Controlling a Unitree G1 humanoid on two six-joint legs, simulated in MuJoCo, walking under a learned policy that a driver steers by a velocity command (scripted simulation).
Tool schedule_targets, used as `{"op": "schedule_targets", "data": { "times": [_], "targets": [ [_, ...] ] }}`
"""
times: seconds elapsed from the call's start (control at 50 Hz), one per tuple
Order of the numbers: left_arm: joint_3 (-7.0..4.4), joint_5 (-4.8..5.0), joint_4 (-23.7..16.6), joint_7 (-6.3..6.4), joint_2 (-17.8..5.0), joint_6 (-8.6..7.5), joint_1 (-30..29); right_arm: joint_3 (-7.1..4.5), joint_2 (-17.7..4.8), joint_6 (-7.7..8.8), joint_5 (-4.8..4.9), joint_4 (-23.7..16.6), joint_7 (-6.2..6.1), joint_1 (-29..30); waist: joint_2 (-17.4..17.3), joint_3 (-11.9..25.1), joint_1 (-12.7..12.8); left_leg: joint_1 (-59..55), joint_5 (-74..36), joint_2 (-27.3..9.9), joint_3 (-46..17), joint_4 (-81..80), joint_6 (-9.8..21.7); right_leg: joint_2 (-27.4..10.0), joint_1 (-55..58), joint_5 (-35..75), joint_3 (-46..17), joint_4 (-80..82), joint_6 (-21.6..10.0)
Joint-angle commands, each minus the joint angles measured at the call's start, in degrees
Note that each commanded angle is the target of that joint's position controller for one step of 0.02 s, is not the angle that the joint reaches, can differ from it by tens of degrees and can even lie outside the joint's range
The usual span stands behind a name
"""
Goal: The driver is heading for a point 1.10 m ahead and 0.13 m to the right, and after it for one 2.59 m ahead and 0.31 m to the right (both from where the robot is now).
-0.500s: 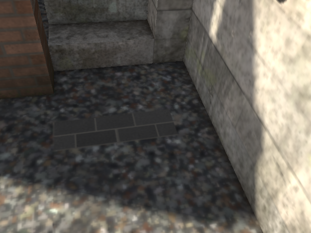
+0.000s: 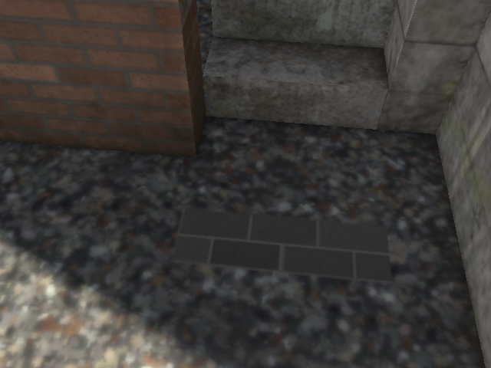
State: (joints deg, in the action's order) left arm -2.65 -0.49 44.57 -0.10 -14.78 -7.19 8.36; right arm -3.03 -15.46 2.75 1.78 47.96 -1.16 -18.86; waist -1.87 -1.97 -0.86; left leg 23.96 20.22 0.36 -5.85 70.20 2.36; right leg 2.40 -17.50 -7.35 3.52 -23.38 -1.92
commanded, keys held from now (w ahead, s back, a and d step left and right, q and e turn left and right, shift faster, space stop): w+q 0.10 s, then w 0.02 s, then w+e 0.88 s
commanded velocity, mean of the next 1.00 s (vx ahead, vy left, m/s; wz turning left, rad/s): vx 0.50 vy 0.00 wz -0.19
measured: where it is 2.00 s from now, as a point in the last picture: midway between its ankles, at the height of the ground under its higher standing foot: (290, 197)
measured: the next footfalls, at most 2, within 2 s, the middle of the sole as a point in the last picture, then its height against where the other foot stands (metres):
left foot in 0.36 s outside the picture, level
right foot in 0.90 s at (287, 316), level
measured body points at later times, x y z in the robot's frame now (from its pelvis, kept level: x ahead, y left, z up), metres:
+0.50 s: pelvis +0.26 +0.08 +0.00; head +0.29 +0.10 +0.45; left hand +0.30 +0.36 -0.14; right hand +0.40 -0.18 -0.10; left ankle +0.30 +0.18 -0.74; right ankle +0.18 -0.08 -0.64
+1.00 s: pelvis +0.51 +0.00 -0.02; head +0.56 -0.02 +0.43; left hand +0.75 +0.21 -0.12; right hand +0.51 -0.29 -0.14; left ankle +0.40 +0.19 -0.63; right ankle +0.57 -0.08 -0.74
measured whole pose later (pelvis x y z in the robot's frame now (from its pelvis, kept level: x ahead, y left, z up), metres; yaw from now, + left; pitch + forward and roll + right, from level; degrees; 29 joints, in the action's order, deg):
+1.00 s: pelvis +0.51 +0.00 -0.02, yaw -18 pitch +1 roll +1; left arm -4.6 0.6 43.2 -2.7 -16.7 -3.2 6.7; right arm -3.5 -16.0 6.0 0.9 48.2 -0.9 -15.0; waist 0.2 -4.0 -0.3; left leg 17.0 25.5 -3.8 0.5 71.1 -1.7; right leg 3.8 -26.2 -11.5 2.5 -36.0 -6.1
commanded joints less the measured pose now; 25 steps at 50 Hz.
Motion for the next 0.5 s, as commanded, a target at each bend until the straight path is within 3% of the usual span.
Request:
{"op": "schedule_targets", "data": {
  "times": [0.02,0.1,0.12,0.16,0.18,0.22,0.26,0.3,0.32,0.34,0.36,0.38,0.4,0.42,0.46,0.5],
  "targets": [
    [-1.36,-0.44,-0.3,-0.36,-4.8,-1.11,2.6,-1.34,-3.0,-0.6,0.28,-3.6,-0.23,-2.3,7.1,1.4,0.9,10.6,-4.5,-7.2,-0.9,0.4,0.0,-16.3,8.4,0.6,-13.9,15.2,-9.4],
    [-2.33,0.08,1.8,-0.34,-7.1,-1.4,2.9,-1.21,-2.6,-1.09,-0.29,-7.3,-0.22,3.0,4.7,-1.2,0.7,15.9,-11.6,-9.0,-1.2,-8.9,-0.8,-17.5,8.1,5.4,-7.4,17.8,-10.7],
    [-2.55,-0.39,2.2,-0.16,-7.8,-0.9,2.8,-1.08,-2.4,-0.76,0.29,-7.6,-0.07,4.1,5.3,-0.9,0.8,15.9,-14.3,-9.0,-0.7,-11.9,-0.8,-16.9,8.8,7.4,-5.7,17.7,-10.5],
    [-2.29,0.4,3.9,-0.09,-7.9,0.08,5.4,-0.12,-0.6,0.08,-0.27,-8.1,0.51,7.2,3.3,-1.4,2.0,14.3,-19.0,-8.5,1.6,-19.7,-0.8,-15.9,9.8,10.9,-3.7,17.0,-10.8],
    [-1.96,1.48,4.6,-0.29,-7.7,0.09,7.1,0.24,-0.2,0.46,-1.27,-9.0,1.01,10.1,1.9,-2.3,3.0,13.2,-21.0,-8.3,3.4,-24.4,-0.8,-15.6,9.6,10.7,-3.3,17.0,-10.8],
    [-1.99,2.29,5.7,-0.6,-9.5,0.43,9.3,0.6,-0.2,1.02,-0.93,-10.4,1.73,15.3,2.4,-3.7,4.6,11.0,-21.6,-6.8,6.1,-30.8,-1.1,-15.3,10.5,9.1,-3.5,16.3,-10.6],
    [-2.26,2.57,6.8,-0.88,-11.2,0.64,10.9,0.31,-2.4,1.35,-0.33,-11.9,2.28,18.6,3.7,-3.9,5.2,9.4,-18.5,-5.8,5.9,-34.6,-0.9,-16.8,13.4,7.9,-4.9,15.1,-9.8],
    [-2.3,3.07,7.7,-0.81,-11.8,1.21,10.8,-0.55,-4.4,1.39,-0.51,-12.1,2.82,17.4,5.4,-2.7,2.9,4.0,-15.0,-4.3,5.8,-38.3,0.0,-18.3,15.5,9.6,-6.7,12.8,-8.7],
    [-2.14,3.16,7.9,-0.71,-11.8,1.53,9.7,-1.36,-5.8,1.49,-0.64,-11.1,2.7,13.5,6.2,-0.6,0.0,-2.1,-14.9,-3.0,6.8,-40.5,0.7,-17.6,15.3,14.6,-6.0,8.5,-7.5],
    [-1.57,2.87,8.1,-0.66,-10.8,1.81,9.5,-2.92,-8.4,1.66,-0.76,-8.8,2.16,5.1,5.3,4.6,-4.3,-13.6,-14.8,-1.4,7.8,-41.5,2.1,-15.0,13.0,21.4,-4.3,-1.1,-5.7],
    [-0.51,2.01,7.0,-0.73,-8.4,1.92,8.9,-4.65,-12.6,1.72,-1.3,-6.9,1.1,-5.1,3.1,12.6,-8.8,-28.9,-15.8,-8.0,1.9,-40.4,4.6,-11.2,4.6,14.5,-1.6,-16.6,-2.9],
    [1.82,1.65,5.5,-1.02,0.0,1.21,15.5,-5.72,-18.8,1.46,-2.86,-6.2,0.61,-9.8,-13.4,21.7,-5.6,-47.9,-8.6,-24.4,-24.1,-45.8,13.1,-1.8,-16.6,-17.7,-0.7,-39.3,0.8],
    [0.59,2.89,6.9,-1.21,-4.8,0.74,15.2,-4.21,-12.9,1.95,-2.98,-6.2,1.28,-10.1,-9.5,24.3,-6.9,-45.8,-4.7,-26.1,-34.2,-52.0,14.9,-1.8,-22.4,-26.3,-10.2,-49.5,0.3],
    [-0.83,4.29,5.9,-0.86,-8.1,0.72,12.1,-3.09,-9.8,2.56,-2.68,-6.9,1.62,-5.5,-7.2,15.1,-5.5,-38.7,-7.1,-24.5,-24.5,-52.2,12.2,-4.9,-26.0,-22.2,-10.6,-51.8,-0.6],
    [-1.29,2.91,5.5,0.1,-7.1,1.62,8.3,-1.69,-4.7,3.32,-1.93,-6.9,2.22,2.8,-3.9,6.9,-2.0,-25.4,-13.9,-19.2,-10.6,-55.6,9.0,-9.2,-22.8,-13.1,-9.1,-47.1,-0.4],
    [-1.63,2.73,6.0,-0.04,-5.0,3.4,10.0,-1.47,-2.8,4.19,-2.41,-6.2,2.3,5.7,-4.7,4.3,0.7,-18.7,-17.1,-16.4,-2.9,-59.4,7.7,-10.7,-17.4,-7.9,-9.2,-44.6,-0.2]
  ]
}}
Velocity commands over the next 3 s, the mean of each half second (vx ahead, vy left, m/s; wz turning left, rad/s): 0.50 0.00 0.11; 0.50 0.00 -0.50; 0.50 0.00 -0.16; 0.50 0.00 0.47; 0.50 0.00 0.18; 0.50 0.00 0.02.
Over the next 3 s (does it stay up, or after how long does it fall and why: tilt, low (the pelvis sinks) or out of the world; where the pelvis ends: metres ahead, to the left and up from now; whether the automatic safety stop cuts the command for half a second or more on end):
stays up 1.20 -0.15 0.01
